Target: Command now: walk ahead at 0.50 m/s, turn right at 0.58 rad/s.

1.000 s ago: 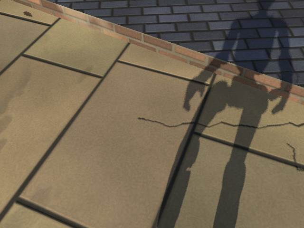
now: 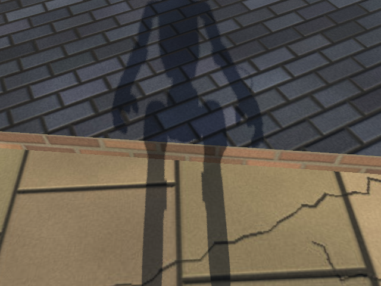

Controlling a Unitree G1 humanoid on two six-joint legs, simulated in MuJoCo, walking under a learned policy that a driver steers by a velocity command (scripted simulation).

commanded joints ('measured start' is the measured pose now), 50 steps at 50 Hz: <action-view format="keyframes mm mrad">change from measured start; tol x32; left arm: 1 35 99 19 -66 12 -27 12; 50 69 109 -34 -52 59 -22 54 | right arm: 1 -29 -130 -31 -84 -20 -29 -2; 50 147 -116 -15 -89 -50 75 22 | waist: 1 1 -29 -139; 17 61 -80 28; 23 -85 262 -444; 50 18 -61 -69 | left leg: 1 -306 75 -85 -57 102 12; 12 -276 41 -5 -607 618 0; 21 133 -118 74 -745 266 172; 23 695 294 -741 -866 372 413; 29 197 104 -336 -989 480 289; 41 253 40 -323 -921 589 206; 45 149 -27 -329 -612 685 133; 47 -226 -237 -124 -146 -153 82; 50 -271 -54 -102 -71 39 78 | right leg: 1 326 -261 417 -322 143 -189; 15 352 -235 68 -454 280 -66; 20 555 -267 -9 -81 924 -14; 22 149 -173 -88 519 557 49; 23 -169 48 -26 801 -301 89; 24 -290 -28 112 856 -262 70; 39 -152 -112 32 80 143 166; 45 313 -77 71 -137 35 89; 47 647 -529 712 -327 -204 -70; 50 344 -402 453 -366 -260 -46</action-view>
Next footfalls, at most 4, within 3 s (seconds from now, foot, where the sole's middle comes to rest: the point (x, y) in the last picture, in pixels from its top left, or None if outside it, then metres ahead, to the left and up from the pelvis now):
0.42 left None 0.42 0.12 -0.76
0.92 right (207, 210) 0.71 -0.01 -0.76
1.40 left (127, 189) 0.81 0.30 -0.76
1.94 right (118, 106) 1.14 0.35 -0.64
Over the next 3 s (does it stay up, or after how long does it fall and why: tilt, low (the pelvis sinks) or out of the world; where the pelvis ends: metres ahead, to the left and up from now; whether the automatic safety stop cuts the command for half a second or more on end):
stays up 1.41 0.59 0.11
